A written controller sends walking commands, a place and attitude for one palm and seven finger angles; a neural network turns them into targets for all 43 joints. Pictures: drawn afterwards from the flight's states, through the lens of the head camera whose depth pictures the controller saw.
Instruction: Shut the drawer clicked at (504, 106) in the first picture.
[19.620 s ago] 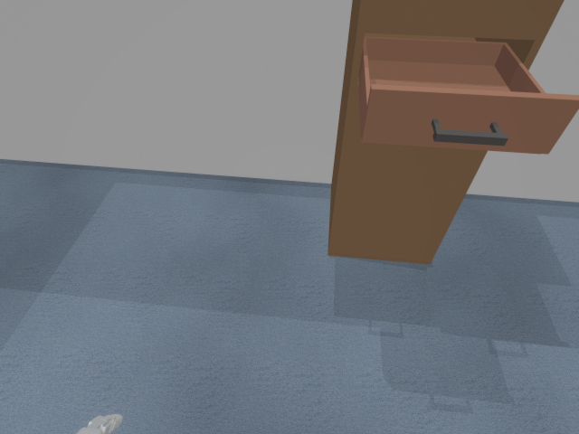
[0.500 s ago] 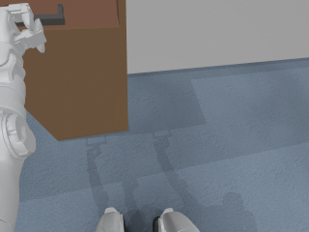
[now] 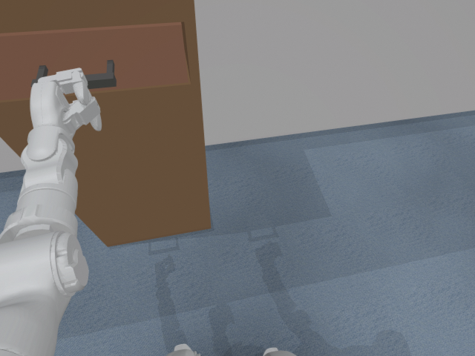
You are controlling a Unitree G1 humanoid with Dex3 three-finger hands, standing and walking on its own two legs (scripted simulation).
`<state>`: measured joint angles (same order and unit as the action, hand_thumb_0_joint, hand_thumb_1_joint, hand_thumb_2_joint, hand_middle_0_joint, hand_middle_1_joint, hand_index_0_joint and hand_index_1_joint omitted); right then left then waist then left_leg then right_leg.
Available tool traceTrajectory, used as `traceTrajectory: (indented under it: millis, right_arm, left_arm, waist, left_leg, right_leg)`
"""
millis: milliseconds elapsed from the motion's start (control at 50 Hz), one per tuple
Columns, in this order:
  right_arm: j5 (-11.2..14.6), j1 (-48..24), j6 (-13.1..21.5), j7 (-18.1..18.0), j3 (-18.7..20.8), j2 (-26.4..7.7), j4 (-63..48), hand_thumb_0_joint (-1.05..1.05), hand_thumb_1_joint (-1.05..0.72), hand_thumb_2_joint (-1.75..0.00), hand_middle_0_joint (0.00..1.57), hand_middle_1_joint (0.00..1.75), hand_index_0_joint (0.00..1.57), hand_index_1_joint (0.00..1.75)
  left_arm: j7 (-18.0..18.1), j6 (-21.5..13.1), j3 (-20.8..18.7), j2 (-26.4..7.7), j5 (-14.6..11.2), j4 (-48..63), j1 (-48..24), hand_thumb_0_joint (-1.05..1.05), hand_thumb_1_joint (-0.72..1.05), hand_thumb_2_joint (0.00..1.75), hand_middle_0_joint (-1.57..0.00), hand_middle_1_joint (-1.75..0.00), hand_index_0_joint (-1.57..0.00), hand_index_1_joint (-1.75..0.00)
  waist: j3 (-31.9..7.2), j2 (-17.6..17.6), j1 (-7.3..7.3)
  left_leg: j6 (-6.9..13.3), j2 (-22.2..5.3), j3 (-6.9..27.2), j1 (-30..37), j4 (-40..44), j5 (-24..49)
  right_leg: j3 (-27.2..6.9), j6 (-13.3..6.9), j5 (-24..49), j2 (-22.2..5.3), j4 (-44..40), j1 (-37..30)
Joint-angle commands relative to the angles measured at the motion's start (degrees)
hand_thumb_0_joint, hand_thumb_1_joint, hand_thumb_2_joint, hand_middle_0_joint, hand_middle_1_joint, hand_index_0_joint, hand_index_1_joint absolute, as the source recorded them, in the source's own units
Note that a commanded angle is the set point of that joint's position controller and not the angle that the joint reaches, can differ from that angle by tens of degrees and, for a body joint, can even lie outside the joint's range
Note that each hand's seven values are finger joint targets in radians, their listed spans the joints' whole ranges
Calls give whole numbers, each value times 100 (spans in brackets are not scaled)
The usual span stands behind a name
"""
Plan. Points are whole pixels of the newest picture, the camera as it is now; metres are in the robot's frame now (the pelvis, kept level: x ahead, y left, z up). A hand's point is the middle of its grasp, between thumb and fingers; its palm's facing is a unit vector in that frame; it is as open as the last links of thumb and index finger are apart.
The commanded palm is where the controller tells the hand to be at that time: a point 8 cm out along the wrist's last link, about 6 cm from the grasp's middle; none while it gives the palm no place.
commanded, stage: pull the fist back off the drawer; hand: left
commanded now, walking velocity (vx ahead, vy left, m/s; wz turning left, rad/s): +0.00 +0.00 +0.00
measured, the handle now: (76, 75) +0.59 +0.24 +0.12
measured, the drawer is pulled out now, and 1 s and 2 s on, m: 0.00 0.00 0.00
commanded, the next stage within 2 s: draw the hand back to the body in 0.02 s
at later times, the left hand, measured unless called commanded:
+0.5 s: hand (61, 158) +0.38 +0.21 +0.15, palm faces +0.16 -0.99 -0.01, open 3.3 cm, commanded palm +0.35 +0.25 +0.15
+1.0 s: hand out of the picture +0.25 +0.23 +0.18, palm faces +0.38 -0.88 -0.27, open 3.3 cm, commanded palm +0.20 +0.26 +0.19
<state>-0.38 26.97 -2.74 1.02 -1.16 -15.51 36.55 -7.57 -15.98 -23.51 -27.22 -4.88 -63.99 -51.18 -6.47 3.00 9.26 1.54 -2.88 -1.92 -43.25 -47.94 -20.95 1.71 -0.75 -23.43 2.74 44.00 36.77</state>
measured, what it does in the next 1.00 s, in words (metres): stands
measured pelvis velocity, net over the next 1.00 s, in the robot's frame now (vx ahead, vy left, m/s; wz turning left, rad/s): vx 0.00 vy -0.02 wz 0.04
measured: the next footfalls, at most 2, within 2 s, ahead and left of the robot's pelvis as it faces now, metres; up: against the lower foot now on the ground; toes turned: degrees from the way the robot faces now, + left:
none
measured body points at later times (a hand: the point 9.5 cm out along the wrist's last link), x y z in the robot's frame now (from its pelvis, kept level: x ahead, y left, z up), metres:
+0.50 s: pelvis +0.01 -0.02 +0.02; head +0.02 -0.03 +0.47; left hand +0.37 +0.26 +0.15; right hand +0.14 -0.27 -0.09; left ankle +0.02 +0.10 -0.70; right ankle -0.03 -0.12 -0.70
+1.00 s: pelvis +0.00 -0.02 +0.04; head -0.01 -0.05 +0.49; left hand +0.23 +0.27 +0.19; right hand +0.19 -0.23 -0.06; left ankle +0.02 +0.10 -0.70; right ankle -0.03 -0.12 -0.70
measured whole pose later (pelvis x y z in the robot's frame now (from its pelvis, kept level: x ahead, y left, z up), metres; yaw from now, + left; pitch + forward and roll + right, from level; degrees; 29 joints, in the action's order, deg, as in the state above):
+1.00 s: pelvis +0.00 -0.02 +0.04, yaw +2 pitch -4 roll +0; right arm 1.8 10.6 1.7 -4.6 -2.8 -14.3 35.9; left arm 4.9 -4.7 -12.2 -17.6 -5.6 3.0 6.6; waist 1.4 4.1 -2.4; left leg 0.3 -0.5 -1.4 -9.6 -24.2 -11.1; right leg 2.2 -1.7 -15.7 1.1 23.4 4.2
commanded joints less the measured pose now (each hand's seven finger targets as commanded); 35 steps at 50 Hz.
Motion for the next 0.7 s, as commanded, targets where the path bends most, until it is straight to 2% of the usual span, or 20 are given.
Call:
traceTrajectory:
  millis: [0, 40, 80, 100, 180, 200, 240, 280, 300, 340, 380, 460, 480, 500, 540, 600, 620, 640, 660, 680]
  right_arm:
    - [37, 619, 66, -89, 403, -986, -365, 0, -90, -90, 20, 30, 20, 30]
    - [57, 565, 56, -108, 418, -958, -360, 0, -90, -90, 20, 30, 20, 30]
    - [64, 500, 76, -107, 441, -916, -340, 0, -90, -90, 20, 30, 20, 30]
    - [66, 457, 78, -113, 438, -906, -324, 0, -90, -90, 20, 30, 20, 30]
    - [151, 184, 57, -96, 456, -883, -580, 0, -90, -90, 20, 30, 20, 30]
    - [182, 74, 55, -99, 450, -852, -663, 0, -90, -90, 20, 30, 20, 30]
    - [254, -153, 70, -101, 439, -802, -849, 0, -90, -90, 20, 30, 20, 30]
    - [315, -338, 80, -141, 418, -811, -940, 0, -90, -90, 20, 30, 20, 30]
    - [340, -405, 84, -170, 410, -821, -968, 0, -90, -90, 20, 30, 20, 30]
    - [375, -634, 123, -219, 390, -782, -1051, 0, -90, -90, 20, 30, 20, 30]
    - [380, -808, 171, -263, 358, -777, -1058, 0, -90, -90, 20, 30, 20, 30]
    - [376, -1116, 319, -338, 304, -695, -1099, 0, -90, -90, 20, 30, 20, 30]
    - [386, -1209, 366, -359, 303, -687, -1078, 0, -90, -90, 20, 30, 20, 30]
    - [395, -1270, 400, -389, 276, -697, -1065, 0, -90, -90, 20, 30, 20, 30]
    - [412, -1428, 486, -434, 250, -690, -1091, 0, -90, -90, 20, 30, 20, 30]
    - [460, -1660, 544, -511, 177, -708, -1129, 0, -90, -90, 20, 30, 20, 30]
    - [377, -1984, 549, -538, 161, -612, -1171, 0, -90, -90, 20, 30, 20, 30]
    - [370, -2027, 560, -566, 132, -563, -1151, 0, -90, -90, 20, 30, 20, 30]
    - [369, -2090, 576, -576, 126, -556, -1173, 0, -90, -90, 20, 30, 20, 30]
    - [374, -2133, 565, -574, 93, -526, -1159, 0, -90, -90, 20, 30, 20, 30]
  left_arm:
    - [73, -340, -170, -1448, -136, 1489, -2510, 0, 90, 90, -140, -160, -140, -160]
    - [69, -378, -105, -1366, -131, 1586, -2564, 0, 90, 90, -140, -160, -140, -160]
    - [58, -478, 24, -1205, -99, 1917, -2600, 0, 90, 90, -140, -160, -140, -160]
    - [57, -499, 29, -1172, -111, 1922, -2506, 0, 90, 90, -140, -160, -140, -160]
    - [-155, -367, -75, -1121, -347, 2600, -1029, 0, 90, 90, -140, -160, -140, -160]
    - [-217, -275, 27, -977, -438, 2871, -808, 0, 90, 90, -140, -160, -140, -160]
    - [-312, -27, 167, -700, -620, 3377, -128, 0, 90, 90, -140, -160, -140, -160]
    - [-344, 245, 103, -692, -789, 3582, 466, 0, 90, 90, -140, -160, -140, -160]
    - [-331, 370, 64, -751, -838, 3736, 556, 0, 90, 90, -140, -160, -140, -160]
    - [-291, 525, 237, -521, -904, 4211, 552, 0, 90, 90, -140, -160, -140, -160]
    - [-216, 596, 118, -660, -898, 4478, 700, 0, 90, 90, -140, -160, -140, -160]
    - [-207, 526, 566, -323, -856, 5461, 562, 0, 90, 90, -140, -160, -140, -160]
    - [-224, 547, 549, -301, -887, 5417, 786, 0, 90, 90, -140, -160, -140, -160]
    - [-254, 566, 618, -261, -913, 5458, 829, 0, 90, 90, -140, -160, -140, -160]
    - [-325, 672, 632, -179, -1002, 5495, 1111, 0, 90, 90, -140, -160, -140, -160]
    - [-425, 992, 439, -367, -1129, 5358, 1476, 0, 90, 90, -140, -160, -140, -160]
    - [198, 834, 579, -729, -473, 5710, 1763, 0, 90, 90, -140, -160, -140, -160]
    - [499, 832, 714, -364, -416, 5715, 2123, 0, 90, 90, -140, -160, -140, -160]
    - [641, 847, 687, -340, -399, 5859, 2430, 0, 90, 90, -140, -160, -140, -160]
    - [744, 867, 828, -186, -320, 6042, 2665, 0, 90, 90, -140, -160, -140, -160]
  waist:
    - [-2039, 91, -53]
    - [-1991, 80, -32]
    - [-2313, 446, -68]
    - [-2316, 509, -91]
    - [-2855, 509, -496]
    - [-2830, 407, -519]
    - [-2633, 221, -629]
    - [-2111, -202, -663]
    - [-1863, -444, -656]
    - [-1554, -412, -611]
    - [-1363, -225, -645]
    - [-1418, 233, -575]
    - [-1387, 257, -622]
    - [-1297, 141, -600]
    - [-1244, 4, -659]
    - [-820, -315, -750]
    - [-378, -302, -956]
    - [-259, -354, -892]
    - [-257, -403, -961]
    - [-309, -100, -966]
  left_leg:
    - [100, 143, 327, 2288, 388, 2270]
    - [106, 157, 325, 2331, 402, 2269]
    - [87, 165, 325, 2745, 317, 2644]
    - [76, 159, 333, 2827, 291, 2748]
    - [67, 168, 277, 3136, 383, 3491]
    - [84, 179, 233, 3134, 431, 3522]
    - [122, 204, 164, 3047, 556, 3532]
    - [170, 250, 57, 2706, 713, 3161]
    - [174, 259, 58, 2548, 817, 2890]
    - [188, 289, 36, 2570, 966, 2471]
    - [190, 321, 27, 2630, 1032, 2276]
    - [179, 315, 131, 3135, 1094, 2123]
    - [165, 313, 151, 3208, 1135, 2028]
    - [156, 305, 192, 3205, 1185, 1918]
    - [146, 320, 217, 3220, 1281, 1677]
    - [137, 342, 232, 2938, 1471, 1174]
    - [124, 384, 145, 3069, 1721, 1009]
    - [108, 358, 172, 3067, 1841, 901]
    - [102, 343, 179, 3067, 1897, 871]
    - [93, 333, 162, 3249, 1977, 946]
  right_leg:
    - [-6, 7, 2346, 167, -525, -482]
    - [-19, 11, 2388, 148, -530, -505]
    - [-46, -8, 2600, 127, -466, -451]
    - [-43, -16, 2628, 120, -469, -412]
    - [-56, -40, 3311, 89, -465, -1150]
    - [-54, -22, 3493, 84, -519, -1342]
    - [-32, -5, 3775, 64, -623, -1665]
    - [-56, 48, 4094, 20, -767, -1944]
    - [-27, 67, 3991, 11, -828, -2000]
    - [-40, 81, 3706, -7, -976, -1934]
    - [-100, 69, 3535, -38, -1042, -1936]
    - [-85, 4, 2936, -29, -1131, -1765]
    - [-92, -3, 2795, -35, -1182, -1737]
    - [-57, -9, 2640, -36, -1221, -1725]
    - [-46, -8, 2395, -45, -1310, -1759]
    - [-87, 33, 1946, -101, -1510, -1813]
    - [-312, 6, 1628, -239, -1891, -1763]
    - [-281, 18, 1464, -274, -1969, -1878]
    - [-268, 23, 1342, -271, -2036, -1961]
    - [-248, 2, 1400, -285, -2039, -2093]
